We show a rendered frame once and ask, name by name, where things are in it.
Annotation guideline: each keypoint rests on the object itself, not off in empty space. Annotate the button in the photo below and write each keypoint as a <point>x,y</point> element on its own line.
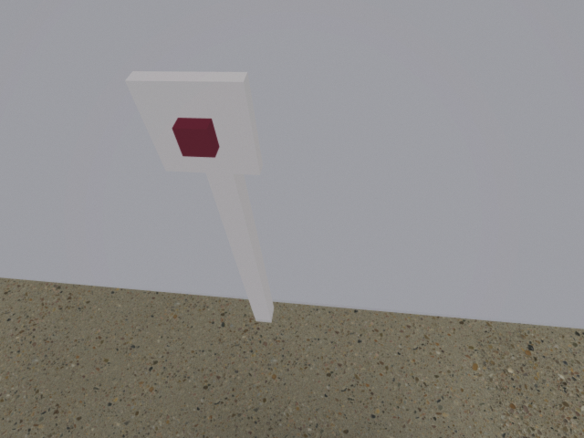
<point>196,137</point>

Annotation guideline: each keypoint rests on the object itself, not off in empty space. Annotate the panel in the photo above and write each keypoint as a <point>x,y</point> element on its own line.
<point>161,98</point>

